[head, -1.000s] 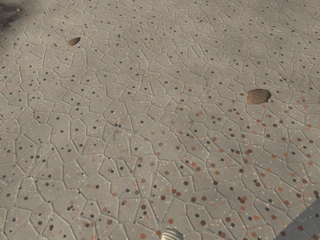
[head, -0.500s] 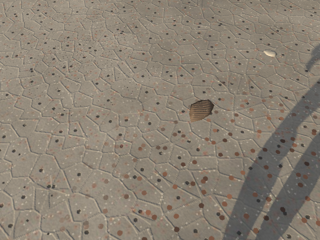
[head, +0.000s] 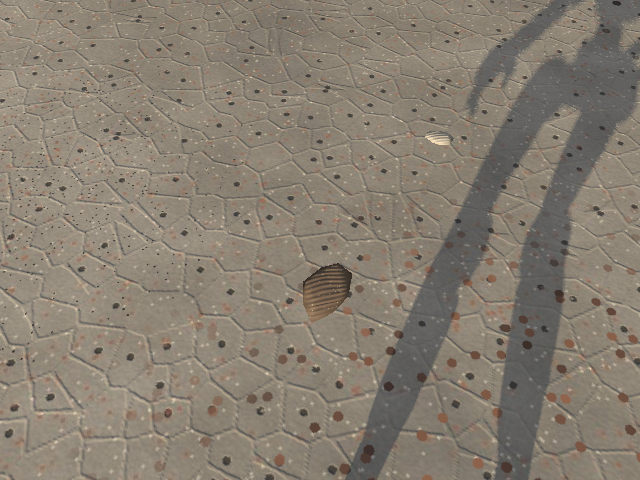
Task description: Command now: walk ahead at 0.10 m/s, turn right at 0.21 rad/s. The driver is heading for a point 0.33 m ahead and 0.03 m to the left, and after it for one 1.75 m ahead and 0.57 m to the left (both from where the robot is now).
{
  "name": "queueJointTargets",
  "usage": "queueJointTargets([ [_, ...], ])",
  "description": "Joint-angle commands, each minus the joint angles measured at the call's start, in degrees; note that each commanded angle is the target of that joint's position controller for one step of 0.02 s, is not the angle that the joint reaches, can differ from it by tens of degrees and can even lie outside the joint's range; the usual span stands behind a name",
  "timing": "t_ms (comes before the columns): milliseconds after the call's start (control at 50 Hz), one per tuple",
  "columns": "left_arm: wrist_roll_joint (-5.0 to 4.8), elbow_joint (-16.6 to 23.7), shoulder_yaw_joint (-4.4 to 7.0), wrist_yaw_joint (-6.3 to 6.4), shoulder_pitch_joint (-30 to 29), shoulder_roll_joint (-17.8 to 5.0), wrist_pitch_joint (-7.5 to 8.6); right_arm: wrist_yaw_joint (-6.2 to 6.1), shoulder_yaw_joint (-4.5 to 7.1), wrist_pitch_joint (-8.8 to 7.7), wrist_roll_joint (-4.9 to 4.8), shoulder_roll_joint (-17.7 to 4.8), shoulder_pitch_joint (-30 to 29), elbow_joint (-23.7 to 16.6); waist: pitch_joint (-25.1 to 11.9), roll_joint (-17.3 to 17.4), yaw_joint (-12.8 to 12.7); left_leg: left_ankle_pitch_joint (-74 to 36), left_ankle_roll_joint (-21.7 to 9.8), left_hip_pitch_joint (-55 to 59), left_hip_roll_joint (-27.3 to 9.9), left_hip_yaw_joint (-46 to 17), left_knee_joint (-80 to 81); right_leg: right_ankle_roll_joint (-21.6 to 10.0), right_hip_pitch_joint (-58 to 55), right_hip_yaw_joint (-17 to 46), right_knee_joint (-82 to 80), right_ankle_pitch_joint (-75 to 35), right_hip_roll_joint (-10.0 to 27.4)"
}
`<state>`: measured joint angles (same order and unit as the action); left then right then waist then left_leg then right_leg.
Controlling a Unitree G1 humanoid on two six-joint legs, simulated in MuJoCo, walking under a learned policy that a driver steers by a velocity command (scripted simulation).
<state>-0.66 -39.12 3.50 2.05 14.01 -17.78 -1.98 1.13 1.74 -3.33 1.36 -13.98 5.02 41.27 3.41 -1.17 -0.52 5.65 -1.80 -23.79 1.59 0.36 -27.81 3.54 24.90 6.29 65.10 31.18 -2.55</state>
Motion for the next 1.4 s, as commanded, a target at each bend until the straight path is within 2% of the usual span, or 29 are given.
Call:
queueJointTargets([
  [20, 0.6, 2.28, 0.44, 0.34, 5.81, -1.82, -0.26, -0.17, 1.66, 0.45, 0.21, -7.24, -2.27, -2.51, -8.4, 9.81, -1.72, -13.16, -10.25, 6.22, -11.48, -10.74, 10.54, 0.88, -4.25, -2.92, -12.63, -2.08, 3.24],
  [100, 0.71, 1.7, 0.35, -0.05, 4.46, -2.51, 0.14, -0.56, 2.04, 1.22, -0.97, -8.76, -0.7, -1.18, -12.09, 9.42, -0.73, -7.82, -11.17, 8.96, -13.5, -11.41, 9.31, -0.62, -11.65, -4.05, -27.2, -13.34, 3.49],
  [160, 2.11, 2.39, 0.32, -0.48, 2.28, -3.04, 0.0, -0.35, 0.7, 1.55, -1.15, -6.04, 0.57, -0.01, -8.69, 6.96, -1.3, 13.78, -4.96, 1.67, -10.36, -10.26, 9.42, -4.27, -19.66, -2.18, -39.24, -22.61, 4.94],
  [180, 2.62, 3.74, 0.6, -0.21, 1.09, -5.63, 0.01, -0.06, 0.21, 1.3, -0.27, -4.94, 1.57, 0.22, -7.69, 2.21, 0.01, 19.32, -1.59, -0.8, -7.58, -7.53, 5.96, -6.59, -20.26, 4.0, -41.6, -23.78, 10.65],
  [200, 2.42, 2.4, 0.92, -0.4, -0.81, -6.77, 0.15, 0.04, 0.28, 1.23, -0.26, -4.03, 3.72, 0.35, -6.1, -7.08, 3.52, 16.58, 1.06, 5.01, -3.05, -1.5, 4.44, -8.81, -10.04, 4.8, -42.52, -10.73, 10.87],
  [240, 2.86, 2.82, -0.33, -0.93, -2.54, -1.86, 1.23, -0.25, 0.57, 1.34, 0.06, -5.42, 1.58, 1.18, -2.77, -5.89, 2.07, 10.08, 2.31, 9.86, -2.84, -1.26, 1.96, -6.78, -3.88, 2.9, -44.8, -2.11, 7.99],
  [340, 1.72, 2.19, -0.17, -0.58, 0.43, -2.6, 2.73, -0.63, 0.63, 1.18, -0.43, -5.5, 2.94, 3.37, -3.04, -1.28, 1.1, 5.26, 0.59, 8.47, -3.93, -2.49, 1.81, -5.13, -8.25, 0.7, -39.82, -16.45, 6.42],
  [520, 1.44, 1.98, -0.22, -0.55, 1.24, -1.48, 2.66, -1.18, 0.72, 1.82, -1.02, -5.78, 2.85, 6.86, -5.3, 1.09, 1.1, -2.25, 0.73, 11.77, -4.46, -2.72, -0.39, -5.19, -10.28, -0.7, -37.81, -25.17, 5.28],
  [620, 1.38, 1.01, -0.12, -0.5, 1.84, -1.11, 2.73, -1.7, 0.84, 2.43, -1.16, -6.02, 2.37, 8.86, -5.16, 1.0, 1.25, -3.27, 0.7, 12.7, -4.61, -2.89, -0.73, -5.06, -10.52, -1.22, -37.99, -26.66, 4.91],
  [660, 1.11, -0.38, 0.15, -0.41, 3.87, -1.4, 2.45, -1.76, 0.8, 2.77, -1.36, -5.53, 3.46, 10.43, -5.02, -0.31, 1.14, 9.95, 0.51, 11.86, -2.41, -0.67, -1.85, -6.02, -10.13, -1.3, -39.77, -13.26, 4.24],
  [720, 0.42, -0.4, 0.92, -0.28, 5.92, -3.7, 2.85, -1.56, 1.06, 1.64, -2.15, -5.61, 1.07, 9.88, 2.05, -5.01, -0.26, 24.73, -0.35, 1.52, -0.11, 1.86, -7.97, -11.13, -7.87, 7.62, -46.36, 10.28, 9.23],
  [780, -0.36, -1.43, 1.73, -0.1, 6.77, -6.12, 4.45, -0.34, 1.01, -1.43, -3.1, -4.76, -0.39, 9.0, 5.85, -9.15, 0.07, 19.04, -2.96, -4.32, -1.84, 1.11, -12.68, -15.7, -10.78, 18.59, -50.89, 8.97, 17.66],
  [840, -0.18, 0.3, 1.23, -0.31, 0.44, -3.86, 5.1, 0.94, 1.96, -2.33, -3.57, -6.53, 10.1, 13.81, 1.97, -5.27, 5.09, 15.0, -5.8, 10.55, -2.15, -0.62, -2.56, -10.48, -6.48, 5.76, -42.29, -4.16, 11.82],
  [860, -0.16, 2.38, 0.56, -0.27, -1.79, -1.36, 5.82, 0.96, 3.16, -2.37, -3.46, -10.45, 14.4, 15.38, 1.19, 4.6, 5.41, 18.99, -9.13, 16.16, -6.85, -13.25, 3.81, -6.21, -0.52, -4.22, -28.99, -10.55, 4.1],
  [880, -0.07, 4.09, 0.61, 0.07, -2.49, -1.02, 7.06, 1.24, 4.61, -2.35, -3.4, -15.53, 20.03, 15.67, -0.84, 17.94, 7.29, 17.32, -16.54, 27.75, -16.52, -36.21, 12.59, -2.45, 12.05, -8.63, -11.95, -9.21, -1.23],
  [900, -1.01, 4.6, 0.91, 0.09, -3.76, -2.74, 8.3, 1.25, 3.87, -2.68, -2.41, -13.44, 21.01, 15.0, -1.3, 15.82, 7.76, 12.8, -19.27, 33.47, -21.49, -44.87, 15.8, -2.8, 22.07, -2.6, -0.72, 1.85, -0.65],
  [920, -1.74, 4.42, 0.88, -0.44, -3.69, -2.68, 9.14, 1.08, 3.38, -3.15, -2.09, -11.58, 19.38, 14.12, -0.75, 10.42, 6.05, 9.38, -18.23, 35.05, -21.08, -41.38, 13.87, -4.22, 25.98, -0.53, 3.97, -0.44, 2.1],
  [960, -0.54, 4.28, 0.82, -1.39, -5.71, -2.27, 9.98, 0.57, 2.58, -2.86, -2.21, -8.76, 17.13, 12.45, -1.38, 3.92, 4.71, 3.22, -15.26, 34.08, -17.91, -32.25, 13.19, -5.45, 27.29, -1.0, 1.19, -8.22, 5.17],
  [1000, 0.53, 4.54, 0.98, -2.27, -6.57, -1.81, 9.84, -0.29, 1.82, -1.63, -2.52, -6.85, 16.72, 11.89, -1.47, 4.81, 3.42, -1.79, -12.89, 29.28, -14.36, -24.85, 15.12, -4.35, 21.52, -2.6, -7.12, -13.38, 6.23],
  [1080, 0.12, 6.43, -0.48, -3.14, -13.48, 1.5, 9.36, -2.43, 2.65, -0.25, -2.46, -10.2, 16.63, 10.11, 0.53, 6.49, 4.15, -1.6, -10.51, 16.39, -9.49, -16.17, 17.17, -1.2, 8.53, -6.24, -26.83, -24.12, 2.5],
  [1180, -1.1, 7.33, 0.85, -2.77, -14.51, -3.04, 9.04, -2.68, 3.64, -0.3, -3.56, -11.63, 17.49, 8.83, 0.64, 8.88, 2.84, 2.53, -7.64, 11.99, -12.0, -20.08, 15.12, -1.29, -3.51, -3.39, -35.41, -31.27, 2.19],
  [1240, -0.57, 4.78, 2.9, -1.67, -3.67, -6.76, 9.39, -2.32, 3.51, -0.12, -2.78, -9.84, 16.22, 7.16, -5.61, 7.3, -3.47, -8.52, -4.3, 10.84, -7.56, -18.13, -0.2, -4.97, -19.0, -4.01, -38.06, -26.06, 2.9],
  [1260, 0.21, 3.72, 3.76, -1.19, 5.85, -9.85, 9.34, -2.06, 2.31, -0.06, -1.44, -6.09, 16.15, 5.3, -14.94, 1.43, -7.22, -0.64, -2.45, 4.53, -3.56, -14.59, -16.98, -8.6, -33.06, 5.6, -37.85, -18.14, 12.41],
  [1280, 1.61, 2.5, 4.32, -1.76, 9.43, -14.75, 8.65, -2.07, 0.57, -0.87, -2.72, 0.46, 23.98, 3.16, -22.77, -19.1, -3.03, 27.6, 0.4, -12.39, 4.01, -8.8, -36.38, -17.3, -47.36, 33.44, -46.38, -5.52, 26.57],
  [1300, 1.24, 2.33, 3.3, -2.13, 7.88, -9.33, 8.64, -2.08, 1.85, -0.93, -4.47, -6.17, 23.46, 3.98, -18.76, -16.19, -3.13, 26.47, 0.46, -20.2, -0.47, -10.11, -45.87, -18.18, -42.82, 42.02, -51.99, 8.73, 27.54],
  [1320, 0.44, 2.64, 2.24, -2.04, 4.05, -5.53, 8.73, -2.08, 2.94, -0.7, -4.53, -9.95, 17.52, 3.11, -10.18, -9.38, -3.55, 21.12, 0.01, -22.13, -3.04, -8.92, -47.61, -15.9, -35.56, 32.06, -52.31, 6.17, 24.93],
  [1340, 0.42, 2.26, 1.75, -2.07, 0.99, -4.2, 8.58, -2.12, 3.04, -0.42, -3.78, -9.69, 14.52, 2.7, -6.26, -4.6, -2.5, 16.45, 0.13, -20.01, -5.49, -7.47, -46.25, -14.38, -28.61, 22.18, -52.01, -4.04, 22.12],
  [1360, 0.91, 1.63, 1.36, -2.22, -0.87, -2.74, 8.46, -1.96, 3.13, -0.22, -2.97, -8.82, 13.14, 2.24, -4.16, -3.83, -1.41, 13.79, 0.24, -17.92, -6.96, -7.52, -43.64, -13.64, -23.62, 15.68, -52.87, -11.51, 19.44],
  [1400, 1.34, 0.47, 1.31, -2.21, -2.72, -2.05, 8.82, -1.36, 3.08, 0.72, -3.18, -6.67, 13.07, 1.36, -2.97, -5.81, 0.49, 11.54, 0.47, -13.86, -8.83, -6.82, -40.53, -13.14, -18.0, 7.5, -55.66, -18.19, 17.14],
])
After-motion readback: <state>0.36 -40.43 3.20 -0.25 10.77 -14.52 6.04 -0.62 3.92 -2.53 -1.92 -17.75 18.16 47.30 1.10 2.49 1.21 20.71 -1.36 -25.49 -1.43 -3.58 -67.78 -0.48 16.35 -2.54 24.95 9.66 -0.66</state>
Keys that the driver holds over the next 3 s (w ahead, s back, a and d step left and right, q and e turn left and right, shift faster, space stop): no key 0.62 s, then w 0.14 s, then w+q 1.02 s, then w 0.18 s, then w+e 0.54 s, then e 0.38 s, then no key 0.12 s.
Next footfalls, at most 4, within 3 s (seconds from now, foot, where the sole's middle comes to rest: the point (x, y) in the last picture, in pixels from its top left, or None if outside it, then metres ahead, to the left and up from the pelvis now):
0.16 right None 0.08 -0.14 -0.77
1.26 right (390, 471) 0.46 -0.11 -0.77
1.76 left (212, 400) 0.60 0.25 -0.77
2.30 right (230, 254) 0.99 0.26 -0.77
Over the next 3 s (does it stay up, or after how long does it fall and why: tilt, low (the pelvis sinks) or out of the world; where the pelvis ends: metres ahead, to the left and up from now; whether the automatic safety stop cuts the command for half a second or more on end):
stays up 1.05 0.40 0.01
